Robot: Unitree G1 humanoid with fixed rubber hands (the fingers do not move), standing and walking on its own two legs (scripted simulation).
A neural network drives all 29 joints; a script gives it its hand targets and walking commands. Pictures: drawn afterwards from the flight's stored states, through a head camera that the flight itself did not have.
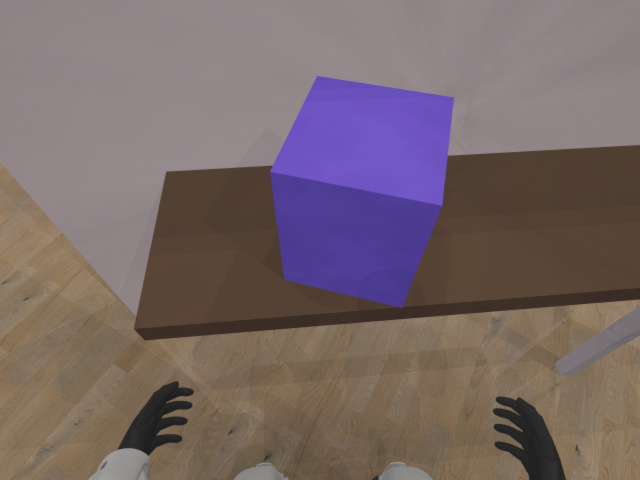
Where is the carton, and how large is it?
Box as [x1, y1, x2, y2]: [270, 76, 453, 307]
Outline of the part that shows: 317,76 270,170 284,279 401,307 442,203 453,97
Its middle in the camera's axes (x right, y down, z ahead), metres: +0.06 -0.07 +0.60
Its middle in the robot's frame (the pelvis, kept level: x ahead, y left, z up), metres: +0.52 -0.04 +0.02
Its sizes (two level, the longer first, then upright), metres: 0.210 0.200 0.250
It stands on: a table, 0.65 m high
